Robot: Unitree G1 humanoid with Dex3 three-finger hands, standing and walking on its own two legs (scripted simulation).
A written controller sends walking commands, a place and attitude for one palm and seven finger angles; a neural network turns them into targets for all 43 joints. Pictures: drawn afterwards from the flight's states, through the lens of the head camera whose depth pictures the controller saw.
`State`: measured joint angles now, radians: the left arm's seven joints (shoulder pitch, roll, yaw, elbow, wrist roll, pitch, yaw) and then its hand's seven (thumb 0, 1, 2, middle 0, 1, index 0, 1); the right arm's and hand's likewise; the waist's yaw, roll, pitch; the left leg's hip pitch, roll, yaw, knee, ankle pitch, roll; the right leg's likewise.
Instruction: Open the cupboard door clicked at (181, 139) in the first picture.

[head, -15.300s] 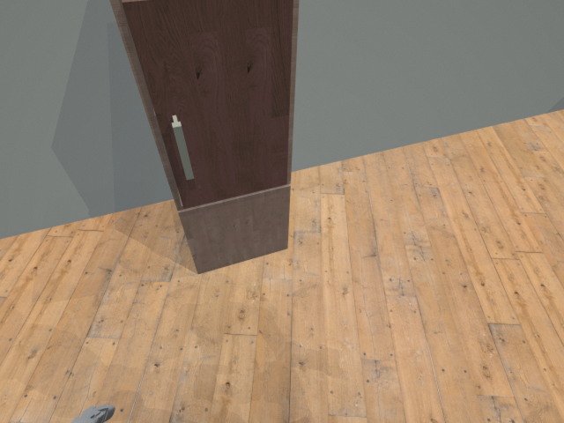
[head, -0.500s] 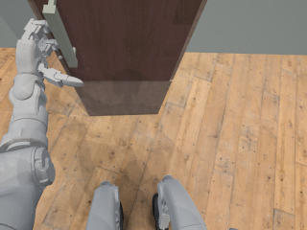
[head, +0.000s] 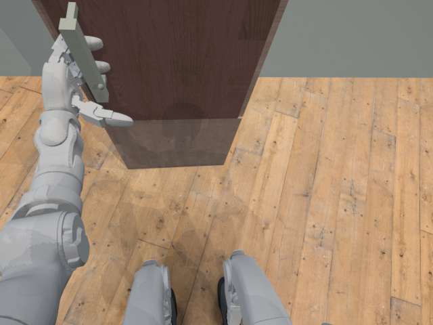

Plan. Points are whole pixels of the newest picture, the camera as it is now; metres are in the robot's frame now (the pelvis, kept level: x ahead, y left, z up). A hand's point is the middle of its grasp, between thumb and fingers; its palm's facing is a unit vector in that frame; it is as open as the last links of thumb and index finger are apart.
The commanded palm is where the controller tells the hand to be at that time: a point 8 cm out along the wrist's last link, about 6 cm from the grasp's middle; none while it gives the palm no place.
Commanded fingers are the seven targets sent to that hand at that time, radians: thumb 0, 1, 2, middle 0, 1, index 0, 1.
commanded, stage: slide the fingers in behind the handle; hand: left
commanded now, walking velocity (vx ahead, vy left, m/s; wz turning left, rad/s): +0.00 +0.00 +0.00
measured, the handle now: (89, 58) +0.58 +0.17 +0.05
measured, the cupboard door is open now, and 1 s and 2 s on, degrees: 0 0 45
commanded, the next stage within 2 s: close the thumb around the handle in 0.14 s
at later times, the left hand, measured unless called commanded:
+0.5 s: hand (98, 88) +0.52 +0.16 +0.03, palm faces +0.01 -1.00 -0.02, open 12.1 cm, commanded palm +0.50 +0.19 +0.04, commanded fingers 0.00 0.28 0.64 -0.36 -1.28 -0.36 -1.28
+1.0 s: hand (102, 88) +0.52 +0.15 +0.04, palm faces +0.00 -1.00 -0.02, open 5.8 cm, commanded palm +0.50 +0.19 +0.04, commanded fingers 0.00 0.90 0.90 -0.40 -1.35 -0.40 -1.35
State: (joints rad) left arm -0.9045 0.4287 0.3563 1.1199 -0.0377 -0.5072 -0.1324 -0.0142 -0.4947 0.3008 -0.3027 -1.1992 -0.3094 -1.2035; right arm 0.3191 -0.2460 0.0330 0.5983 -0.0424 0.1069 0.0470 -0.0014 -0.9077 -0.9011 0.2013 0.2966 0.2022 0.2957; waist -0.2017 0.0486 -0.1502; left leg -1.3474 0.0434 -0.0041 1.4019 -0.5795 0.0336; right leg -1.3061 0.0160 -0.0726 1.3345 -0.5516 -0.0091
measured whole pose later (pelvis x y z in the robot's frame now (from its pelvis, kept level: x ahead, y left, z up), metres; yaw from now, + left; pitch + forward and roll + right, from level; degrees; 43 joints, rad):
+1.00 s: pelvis +0.00 +0.00 +0.00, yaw +0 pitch +30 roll -4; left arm -0.91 0.42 0.35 1.14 -0.05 -0.52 -0.14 0.01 0.71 0.83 -0.39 -1.34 -0.36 -1.34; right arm 0.31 -0.25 0.03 0.61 -0.04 0.11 0.04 0.00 -0.91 -0.90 0.20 0.30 0.20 0.30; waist -0.20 0.05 -0.15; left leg -1.35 0.04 -0.01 1.40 -0.58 0.03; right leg -1.31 0.02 -0.07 1.34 -0.55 -0.01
